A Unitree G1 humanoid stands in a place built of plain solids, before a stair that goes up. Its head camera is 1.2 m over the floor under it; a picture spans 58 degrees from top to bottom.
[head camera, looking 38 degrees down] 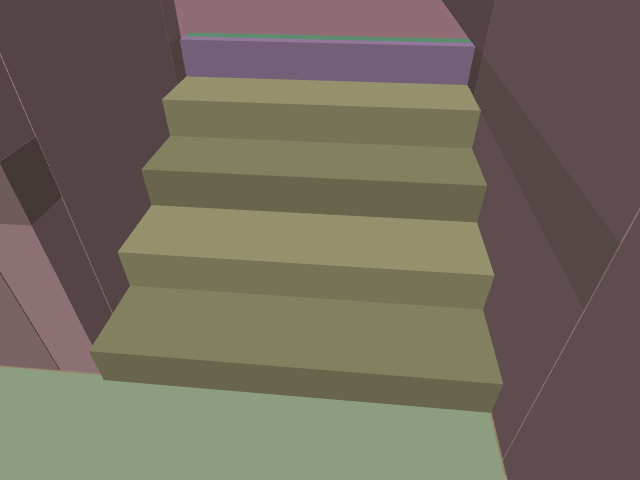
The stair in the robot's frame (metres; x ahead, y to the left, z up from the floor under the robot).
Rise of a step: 0.15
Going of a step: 0.28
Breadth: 1.20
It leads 5 degrees to the right of straight ahead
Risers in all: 5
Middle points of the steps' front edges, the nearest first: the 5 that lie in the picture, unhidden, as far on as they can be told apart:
0.75 0.09 0.15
1.03 0.06 0.30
1.31 0.04 0.45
1.59 0.01 0.60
1.87 -0.01 0.75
